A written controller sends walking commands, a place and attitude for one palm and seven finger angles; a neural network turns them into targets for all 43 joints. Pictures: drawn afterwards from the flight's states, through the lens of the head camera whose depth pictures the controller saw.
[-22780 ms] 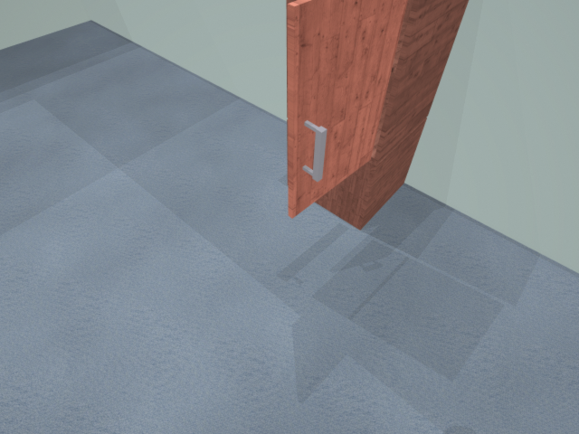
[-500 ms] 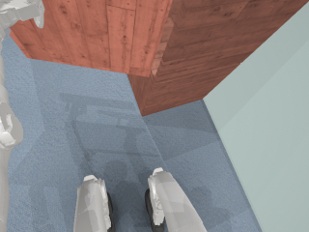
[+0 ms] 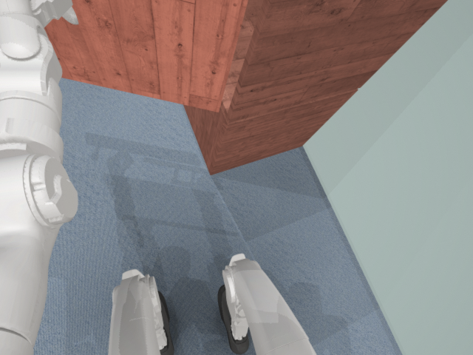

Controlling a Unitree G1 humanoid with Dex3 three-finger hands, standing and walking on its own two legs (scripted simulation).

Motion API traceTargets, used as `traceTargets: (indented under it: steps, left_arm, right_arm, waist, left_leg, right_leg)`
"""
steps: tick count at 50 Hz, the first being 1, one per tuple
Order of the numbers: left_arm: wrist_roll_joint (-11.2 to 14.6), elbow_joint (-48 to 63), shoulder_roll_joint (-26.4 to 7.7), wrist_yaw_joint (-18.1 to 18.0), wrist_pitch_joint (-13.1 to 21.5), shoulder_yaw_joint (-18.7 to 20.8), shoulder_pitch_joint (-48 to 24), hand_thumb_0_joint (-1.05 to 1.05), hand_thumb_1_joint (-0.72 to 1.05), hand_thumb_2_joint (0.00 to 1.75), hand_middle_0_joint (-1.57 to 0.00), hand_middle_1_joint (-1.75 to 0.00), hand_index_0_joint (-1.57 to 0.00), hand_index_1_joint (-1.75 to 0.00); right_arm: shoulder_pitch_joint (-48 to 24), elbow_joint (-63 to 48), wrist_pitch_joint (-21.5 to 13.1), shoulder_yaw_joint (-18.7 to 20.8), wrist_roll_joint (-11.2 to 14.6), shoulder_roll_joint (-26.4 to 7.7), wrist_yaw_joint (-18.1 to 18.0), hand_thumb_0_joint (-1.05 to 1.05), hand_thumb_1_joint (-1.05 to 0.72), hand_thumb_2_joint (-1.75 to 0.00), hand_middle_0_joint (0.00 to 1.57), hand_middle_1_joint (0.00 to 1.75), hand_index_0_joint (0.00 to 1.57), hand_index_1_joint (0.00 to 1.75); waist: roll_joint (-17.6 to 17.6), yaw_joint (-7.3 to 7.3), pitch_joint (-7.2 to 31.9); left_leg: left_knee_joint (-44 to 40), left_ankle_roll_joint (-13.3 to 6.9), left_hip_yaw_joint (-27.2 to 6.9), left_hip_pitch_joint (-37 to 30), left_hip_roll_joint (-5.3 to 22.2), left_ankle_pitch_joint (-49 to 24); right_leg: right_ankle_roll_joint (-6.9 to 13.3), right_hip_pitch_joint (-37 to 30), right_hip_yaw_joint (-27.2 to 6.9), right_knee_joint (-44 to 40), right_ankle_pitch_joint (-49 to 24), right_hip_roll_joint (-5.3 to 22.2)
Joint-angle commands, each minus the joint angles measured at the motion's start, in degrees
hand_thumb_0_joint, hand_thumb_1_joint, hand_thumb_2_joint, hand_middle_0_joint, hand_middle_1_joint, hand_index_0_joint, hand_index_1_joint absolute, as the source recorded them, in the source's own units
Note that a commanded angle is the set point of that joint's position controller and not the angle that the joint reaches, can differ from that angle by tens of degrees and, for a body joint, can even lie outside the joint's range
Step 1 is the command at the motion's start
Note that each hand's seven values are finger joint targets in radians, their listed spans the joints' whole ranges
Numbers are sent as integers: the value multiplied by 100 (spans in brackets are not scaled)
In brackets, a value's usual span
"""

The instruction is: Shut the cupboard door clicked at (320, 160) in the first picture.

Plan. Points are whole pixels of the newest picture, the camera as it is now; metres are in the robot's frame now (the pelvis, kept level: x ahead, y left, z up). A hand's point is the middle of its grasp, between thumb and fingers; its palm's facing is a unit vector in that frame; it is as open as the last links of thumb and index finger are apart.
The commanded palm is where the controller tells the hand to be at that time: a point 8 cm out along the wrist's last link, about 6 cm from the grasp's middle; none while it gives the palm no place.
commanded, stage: pull the fist back off the door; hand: left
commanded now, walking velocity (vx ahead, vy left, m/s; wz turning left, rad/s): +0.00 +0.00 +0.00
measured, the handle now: out of the picture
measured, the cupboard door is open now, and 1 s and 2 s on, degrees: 60 60 60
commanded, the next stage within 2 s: draw the hand back to the body in 0.56 s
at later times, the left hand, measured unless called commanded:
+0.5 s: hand (69, 43) +0.55 +0.14 +0.08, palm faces +0.14 -0.99 -0.01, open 3.1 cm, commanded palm +0.52 +0.17 +0.09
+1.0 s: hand out of the picture +0.45 +0.18 +0.16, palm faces +0.19 -0.98 -0.05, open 3.1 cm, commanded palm +0.42 +0.21 +0.17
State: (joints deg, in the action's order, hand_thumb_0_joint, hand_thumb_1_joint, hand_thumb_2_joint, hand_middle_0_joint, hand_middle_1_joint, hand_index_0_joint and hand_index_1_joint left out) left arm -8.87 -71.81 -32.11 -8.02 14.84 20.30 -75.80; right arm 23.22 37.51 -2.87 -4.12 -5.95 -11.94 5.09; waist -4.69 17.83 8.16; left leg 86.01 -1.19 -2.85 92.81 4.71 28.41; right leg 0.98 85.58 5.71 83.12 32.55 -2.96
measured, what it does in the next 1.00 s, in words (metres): rises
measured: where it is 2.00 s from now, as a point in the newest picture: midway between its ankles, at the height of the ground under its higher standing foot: (199, 334)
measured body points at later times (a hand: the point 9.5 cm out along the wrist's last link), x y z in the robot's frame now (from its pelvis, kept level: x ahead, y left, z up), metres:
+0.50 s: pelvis +0.04 -0.01 +0.05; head +0.20 +0.01 +0.46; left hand +0.54 +0.19 +0.08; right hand +0.06 -0.28 -0.07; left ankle +0.08 +0.11 -0.56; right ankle +0.05 -0.12 -0.56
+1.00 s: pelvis +0.05 -0.01 +0.10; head +0.14 -0.02 +0.54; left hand +0.44 +0.23 +0.17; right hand +0.12 -0.24 -0.03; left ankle +0.08 +0.11 -0.56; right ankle +0.05 -0.12 -0.56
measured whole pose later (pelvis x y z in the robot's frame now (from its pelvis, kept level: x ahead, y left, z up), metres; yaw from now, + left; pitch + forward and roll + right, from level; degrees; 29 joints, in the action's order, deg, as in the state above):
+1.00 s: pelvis +0.05 -0.01 +0.10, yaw +4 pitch +19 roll -1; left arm 8.0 -40.5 -13.0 0.2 22.9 12.3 -25.7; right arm 20.3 35.4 3.8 -0.7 1.5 -12.4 1.2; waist -3.3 4.0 8.5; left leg 61.3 -0.1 1.2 54.7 2.8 25.3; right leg 1.3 50.0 2.0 61.4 30.0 -1.5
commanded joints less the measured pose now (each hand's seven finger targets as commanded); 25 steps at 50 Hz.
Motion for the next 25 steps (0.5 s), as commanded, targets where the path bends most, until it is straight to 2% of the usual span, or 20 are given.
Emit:
traceTargets:
  steps: [1, 2, 3, 4, 5, 6, 7, 8, 9, 11, 13, 15, 16, 19, 20, 21, 22, 24, 25]
  left_arm:
    - [325, 1354, -953, 413, 418, 60, -2848, 0, 90, 90, -130, -150, -130, -150]
    - [482, 1260, -939, 501, 398, 149, -2623, 0, 90, 90, -130, -150, -130, -150]
    - [595, 1183, -1098, 550, 398, 354, -2417, 0, 90, 90, -130, -150, -130, -150]
    - [678, 1149, -1017, 577, 419, 364, -2243, 0, 90, 90, -130, -150, -130, -150]
    - [713, 1201, -1070, 562, 481, 474, -2072, 0, 90, 90, -130, -150, -130, -150]
    - [717, 1211, -1035, 538, 584, 515, -1915, 0, 90, 90, -130, -150, -130, -150]
    - [697, 1285, -1049, 500, 693, 567, -1639, 0, 90, 90, -130, -150, -130, -150]
    - [675, 1303, -876, 471, 785, 474, -1395, 0, 90, 90, -130, -150, -130, -150]
    - [670, 1435, -920, 426, 905, 569, -1254, 0, 90, 90, -130, -150, -130, -150]
    - [651, 1498, -696, 428, 1092, 451, -854, 0, 90, 90, -130, -150, -130, -150]
    - [689, 1510, -176, 470, 1178, 114, -555, 0, 90, 90, -130, -150, -130, -150]
    - [796, 1636, -56, 535, 1232, 54, -450, 0, 90, 90, -130, -150, -130, -150]
    - [851, 1706, 22, 572, 1265, 14, -361, 0, 90, 90, -130, -150, -130, -150]
    - [1007, 2101, 472, 611, 1406, -322, -454, 0, 90, 90, -130, -150, -130, -150]
    - [1038, 2290, 414, 579, 1491, -257, -505, 0, 90, 90, -130, -150, -130, -150]
    - [1055, 2530, 480, 552, 1592, -347, -600, 0, 90, 90, -130, -150, -130, -150]
    - [1077, 2672, 471, 515, 1685, -291, -464, 0, 90, 90, -130, -150, -130, -150]
    - [1087, 2859, 736, 470, 1822, -465, -135, 0, 90, 90, -130, -150, -130, -150]
    - [1042, 2752, 721, 427, 1859, -478, -165, 0, 90, 90, -130, -150, -130, -150]
  right_arm:
    - [1431, -100, 67, 521, 129, -1398, -90, 0, -90, -90, 20, 30, 20, 30]
    - [1394, -123, 72, 508, 172, -1384, -113, 0, -90, -90, 20, 30, 20, 30]
    - [1387, -129, 81, 490, 192, -1370, -140, 0, -90, -90, 20, 30, 20, 30]
    - [1368, -136, 80, 480, 199, -1328, -157, 0, -90, -90, 20, 30, 20, 30]
    - [1372, -155, 81, 480, 206, -1299, -163, 0, -90, -90, 20, 30, 20, 30]
    - [1391, -145, 55, 481, 185, -1272, -157, 0, -90, -90, 20, 30, 20, 30]
    - [1382, -163, 72, 498, 185, -1251, -150, 0, -90, -90, 20, 30, 20, 30]
    - [1348, -185, 86, 510, 183, -1212, -123, 0, -90, -90, 20, 30, 20, 30]
    - [1344, -188, 95, 541, 171, -1199, -110, 0, -90, -90, 20, 30, 20, 30]
    - [1346, -177, 134, 597, 180, -1175, -78, 0, -90, -90, 20, 30, 20, 30]
    - [1277, -174, 179, 662, 207, -1152, -42, 0, -90, -90, 20, 30, 20, 30]
    - [1218, -179, 225, 723, 234, -1170, -56, 0, -90, -90, 20, 30, 20, 30]
    - [1213, -181, 246, 740, 259, -1175, -72, 0, -90, -90, 20, 30, 20, 30]
    - [1029, -173, 285, 797, 299, -1143, -92, 0, -90, -90, 20, 30, 20, 30]
    - [1012, -154, 289, 829, 298, -1163, -107, 0, -90, -90, 20, 30, 20, 30]
    - [996, -144, 288, 835, 292, -1152, -123, 0, -90, -90, 20, 30, 20, 30]
    - [947, -138, 303, 866, 295, -1145, -130, 0, -90, -90, 20, 30, 20, 30]
    - [818, -157, 316, 886, 301, -1096, -115, 0, -90, -90, 20, 30, 20, 30]
    - [785, -115, 332, 889, 301, -1098, -129, 0, -90, -90, 20, 30, 20, 30]
  waist:
    - [-1291, 27, 3799]
    - [-1127, -20, 3780]
    - [-912, -97, 3673]
    - [-781, -100, 3492]
    - [-614, -167, 3431]
    - [-604, -206, 3420]
    - [-609, -306, 3415]
    - [-548, -347, 3350]
    - [-452, -394, 3365]
    - [-413, -458, 3393]
    - [-351, -419, 3206]
    - [-157, -405, 3122]
    - [-230, -451, 3158]
    - [-457, -449, 3193]
    - [-445, -462, 3331]
    - [-579, -477, 3453]
    - [-651, -559, 3641]
    - [-650, -648, 3798]
    - [-526, -596, 3642]
  left_leg:
    - [-1162, -66, -532, -4120, -88, -937]
    - [-1183, -76, -471, -3982, -99, -953]
    - [-1195, -89, -418, -3755, -97, -924]
    - [-1201, -113, -346, -3570, -101, -944]
    - [-1199, -126, -277, -3400, -103, -927]
    - [-1216, -138, -260, -3434, -105, -1061]
    - [-1229, -123, -218, -3458, -101, -1231]
    - [-1236, -119, -174, -3420, -112, -1277]
    - [-1213, -127, -132, -3394, -116, -1386]
    - [-1251, -112, -86, -3556, -140, -1611]
    - [-1299, -93, -28, -3686, -170, -1668]
    - [-1327, -105, 40, -3598, -201, -1512]
    - [-1364, -98, 46, -3742, -225, -1604]
    - [-1421, -69, 30, -4187, -252, -1718]
    - [-1416, -70, 17, -4359, -254, -1815]
    - [-1420, -67, 3, -4587, -262, -2014]
    - [-1426, -42, -18, -4815, -265, -2254]
    - [-1448, -22, -6, -5041, -290, -2504]
    - [-1442, -24, -2, -4990, -283, -2466]
  right_leg:
    - [84, -1331, -228, -1454, -910, -136]
    - [64, -1530, -260, -1528, -945, -141]
    - [47, -1749, -299, -1576, -940, -145]
    - [21, -1897, -349, -1644, -990, -144]
    - [2, -2087, -396, -1683, -1003, -136]
    - [-3, -2133, -400, -1678, -1134, -137]
    - [3, -2245, -395, -1666, -1284, -126]
    - [1, -2320, -411, -1677, -1361, -124]
    - [-10, -2464, -442, -1671, -1543, -109]
    - [-3, -2591, -440, -1639, -1859, -99]
    - [-20, -2578, -428, -1716, -1994, -85]
    - [-47, -2784, -504, -1821, -2005, -61]
    - [-30, -2800, -497, -1808, -2117, -53]
    - [-28, -2653, -463, -1856, -2167, -23]
    - [-29, -2662, -455, -1848, -2226, -12]
    - [-20, -2650, -446, -1797, -2395, -10]
    - [-9, -2710, -427, -1769, -2580, 2]
    - [-4, -2815, -415, -1752, -2801, 9]
    - [-17, -2778, -415, -1763, -2794, 20]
